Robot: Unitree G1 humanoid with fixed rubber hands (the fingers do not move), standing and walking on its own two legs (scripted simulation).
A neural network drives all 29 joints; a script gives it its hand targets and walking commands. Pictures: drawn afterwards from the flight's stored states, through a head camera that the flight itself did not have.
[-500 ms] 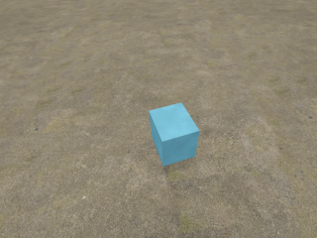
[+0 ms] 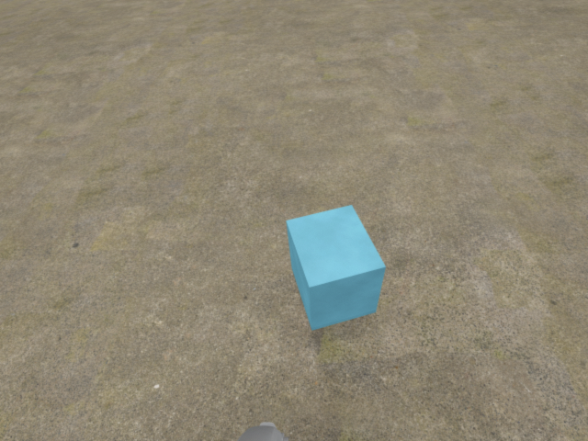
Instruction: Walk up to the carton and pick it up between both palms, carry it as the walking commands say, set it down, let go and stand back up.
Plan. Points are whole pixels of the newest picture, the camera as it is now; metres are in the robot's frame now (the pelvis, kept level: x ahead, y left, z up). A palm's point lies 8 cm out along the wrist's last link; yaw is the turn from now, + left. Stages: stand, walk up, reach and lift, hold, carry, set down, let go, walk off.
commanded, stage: walk up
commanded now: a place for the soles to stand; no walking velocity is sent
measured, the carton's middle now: (331, 267) +0.81 -0.02 -0.60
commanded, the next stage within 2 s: none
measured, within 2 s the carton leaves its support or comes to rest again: neither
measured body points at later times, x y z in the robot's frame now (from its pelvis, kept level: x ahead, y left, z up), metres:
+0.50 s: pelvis +0.10 -0.01 +0.00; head +0.10 -0.02 +0.45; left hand +0.18 +0.31 -0.09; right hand +0.19 -0.30 -0.12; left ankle +0.13 +0.13 -0.68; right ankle +0.15 -0.11 -0.71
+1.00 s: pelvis +0.21 +0.00 +0.00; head +0.23 +0.00 +0.45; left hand +0.29 +0.32 -0.10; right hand +0.28 -0.31 -0.12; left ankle +0.24 +0.13 -0.71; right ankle +0.25 -0.11 -0.71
